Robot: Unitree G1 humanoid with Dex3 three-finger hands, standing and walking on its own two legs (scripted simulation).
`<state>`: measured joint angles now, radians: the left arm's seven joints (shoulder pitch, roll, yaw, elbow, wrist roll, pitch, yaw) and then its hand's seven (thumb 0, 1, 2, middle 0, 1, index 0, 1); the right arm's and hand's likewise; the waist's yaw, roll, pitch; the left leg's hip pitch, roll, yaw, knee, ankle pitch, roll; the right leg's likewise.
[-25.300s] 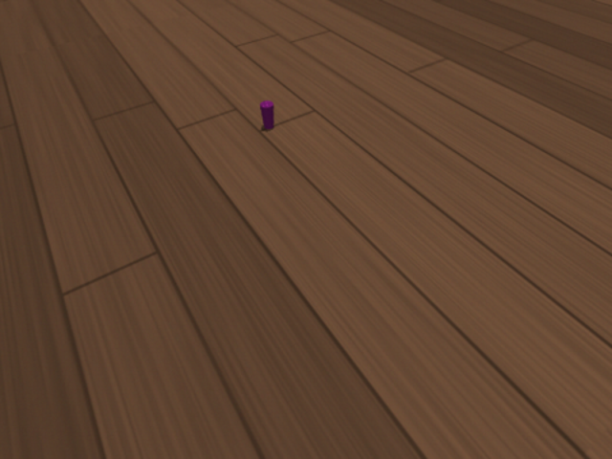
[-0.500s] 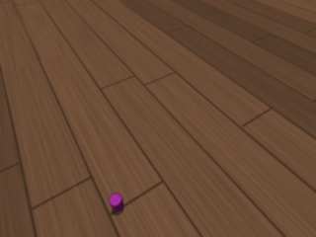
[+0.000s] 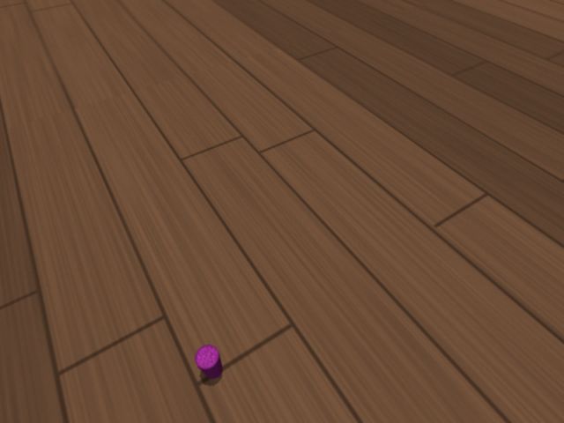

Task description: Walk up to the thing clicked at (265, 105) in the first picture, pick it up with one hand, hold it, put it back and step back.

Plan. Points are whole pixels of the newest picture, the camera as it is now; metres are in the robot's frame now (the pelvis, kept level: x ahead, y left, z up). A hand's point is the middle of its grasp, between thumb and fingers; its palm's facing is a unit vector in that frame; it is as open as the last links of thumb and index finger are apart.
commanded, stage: stand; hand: left
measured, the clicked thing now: (210, 363) +0.42 +0.25 -0.71
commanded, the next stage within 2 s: go down in 0.76 s
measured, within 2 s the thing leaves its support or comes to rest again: neither
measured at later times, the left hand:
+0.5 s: hand out of the picture +0.07 +0.25 -0.16, palm faces -0.03 -0.94 -0.35, open 7.4 cm
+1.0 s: hand out of the picture +0.13 +0.25 -0.16, palm faces +0.06 -0.94 -0.33, open 8.7 cm
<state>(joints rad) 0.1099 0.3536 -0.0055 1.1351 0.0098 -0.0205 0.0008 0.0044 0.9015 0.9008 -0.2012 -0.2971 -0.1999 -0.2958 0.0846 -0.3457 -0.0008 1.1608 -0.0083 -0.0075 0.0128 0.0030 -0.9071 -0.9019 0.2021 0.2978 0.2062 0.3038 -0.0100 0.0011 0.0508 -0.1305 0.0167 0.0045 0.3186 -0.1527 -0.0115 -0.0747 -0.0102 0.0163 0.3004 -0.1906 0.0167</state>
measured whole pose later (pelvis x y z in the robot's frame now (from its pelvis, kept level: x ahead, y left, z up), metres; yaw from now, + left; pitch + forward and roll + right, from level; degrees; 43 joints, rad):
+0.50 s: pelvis +0.00 +0.00 +0.00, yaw +0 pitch -2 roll +0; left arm 0.12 0.35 -0.01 1.13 0.01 -0.02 0.00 0.00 0.90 0.90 -0.20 -0.30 -0.20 -0.30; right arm 0.10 -0.35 0.00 1.16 -0.01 -0.01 0.01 0.00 -0.91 -0.90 0.20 0.30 0.21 0.30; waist -0.01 0.00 0.05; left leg -0.13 0.01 0.00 0.32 -0.16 -0.01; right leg -0.07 -0.01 0.01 0.30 -0.20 0.02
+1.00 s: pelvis +0.00 +0.00 -0.01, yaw +1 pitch +2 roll +0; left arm 0.01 0.33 0.08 1.07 0.00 -0.03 0.00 0.01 0.76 0.75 -0.12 -0.21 -0.12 -0.21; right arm 0.17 -0.32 0.00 0.91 0.04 -0.04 -0.03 0.00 -0.95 -0.91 0.20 0.30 0.20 0.30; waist -0.01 0.01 0.05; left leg -0.29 0.01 -0.02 0.46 -0.21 -0.01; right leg -0.23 -0.01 -0.01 0.45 -0.26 0.01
